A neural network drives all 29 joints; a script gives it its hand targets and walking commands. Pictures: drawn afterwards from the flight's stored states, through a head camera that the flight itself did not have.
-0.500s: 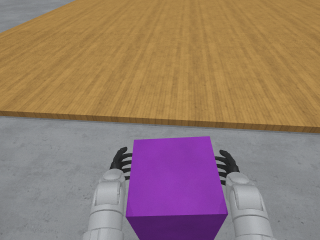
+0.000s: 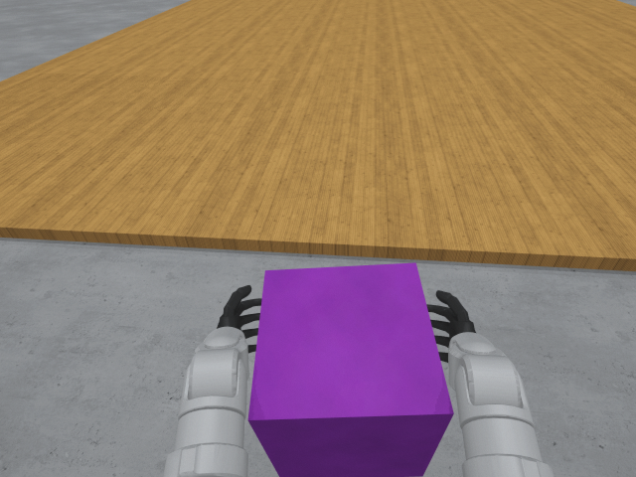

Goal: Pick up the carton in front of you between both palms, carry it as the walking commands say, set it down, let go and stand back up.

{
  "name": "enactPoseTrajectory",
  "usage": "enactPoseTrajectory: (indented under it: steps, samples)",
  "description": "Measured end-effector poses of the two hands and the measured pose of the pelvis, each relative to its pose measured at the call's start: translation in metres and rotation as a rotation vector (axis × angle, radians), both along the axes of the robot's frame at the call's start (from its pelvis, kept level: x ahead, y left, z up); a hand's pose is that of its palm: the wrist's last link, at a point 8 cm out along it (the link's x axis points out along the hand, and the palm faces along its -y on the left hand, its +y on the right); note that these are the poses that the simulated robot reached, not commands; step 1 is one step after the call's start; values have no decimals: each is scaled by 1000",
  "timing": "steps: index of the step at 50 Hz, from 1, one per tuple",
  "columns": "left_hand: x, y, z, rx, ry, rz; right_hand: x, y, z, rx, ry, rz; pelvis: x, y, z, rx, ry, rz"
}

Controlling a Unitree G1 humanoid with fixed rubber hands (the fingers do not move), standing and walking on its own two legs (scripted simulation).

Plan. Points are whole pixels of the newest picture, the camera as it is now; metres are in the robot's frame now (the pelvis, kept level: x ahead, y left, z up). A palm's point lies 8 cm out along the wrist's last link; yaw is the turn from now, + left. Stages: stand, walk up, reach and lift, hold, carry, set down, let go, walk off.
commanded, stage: hold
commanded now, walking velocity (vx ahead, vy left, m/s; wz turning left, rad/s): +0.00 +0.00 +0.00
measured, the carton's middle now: (345, 375) +0.29 +0.00 -0.03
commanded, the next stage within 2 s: carry in 0.58 s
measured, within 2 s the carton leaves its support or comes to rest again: neither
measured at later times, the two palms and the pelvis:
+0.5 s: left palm (232, 336) +0.30 +0.15 +0.06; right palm (460, 341) +0.30 -0.15 +0.05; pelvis +0.01 +0.00 +0.00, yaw +0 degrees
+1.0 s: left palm (229, 269) +0.39 +0.17 +0.10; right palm (439, 272) +0.38 -0.13 +0.09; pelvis +0.12 +0.01 +0.00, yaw +0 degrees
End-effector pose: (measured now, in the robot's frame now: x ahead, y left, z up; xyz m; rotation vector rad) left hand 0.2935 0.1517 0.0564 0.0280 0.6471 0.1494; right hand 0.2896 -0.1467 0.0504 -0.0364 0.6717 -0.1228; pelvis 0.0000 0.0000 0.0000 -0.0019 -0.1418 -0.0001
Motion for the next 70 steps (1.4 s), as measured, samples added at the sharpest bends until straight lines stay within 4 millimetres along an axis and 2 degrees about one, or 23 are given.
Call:
enactPoseTrajectory:
  steps: [28,31,35,38,43,49,54,57,60,63,67,70]
  samples:
    - [6,0,-1,11,5,-8,6,0,-1,-14,5,12,12,-1,2,-1,9,1]
    - [8,1,-2,6,2,-6,8,1,-1,-12,2,9,14,0,0,-3,53,8]
    - [15,5,1,-8,-20,2,16,5,4,-9,-19,4,21,3,-2,-9,120,34]
    - [23,16,6,-24,-53,19,28,15,12,5,-52,3,31,10,-6,-2,150,42]
    - [43,31,21,-52,-53,50,53,31,27,22,-51,6,61,21,-3,-14,201,6]
    - [84,19,38,-72,-46,33,85,19,41,42,-44,-34,108,16,3,-40,240,6]
    - [122,2,33,-62,-61,21,120,2,34,67,-58,-58,160,3,-14,-41,234,39]
    - [136,4,27,-74,-5,54,144,4,32,69,-1,-39,188,-1,-10,-30,235,60]
    - [156,13,31,-85,19,99,176,12,37,72,26,-4,219,-1,-2,-17,237,62]
    - [186,23,38,-88,11,127,214,23,44,76,20,23,252,4,2,-5,236,60]
    - [238,37,41,-88,-8,133,267,37,44,79,2,29,303,17,-1,-1,229,59]
    - [284,50,34,-95,-18,122,308,50,38,72,-9,20,347,32,-11,-2,219,51]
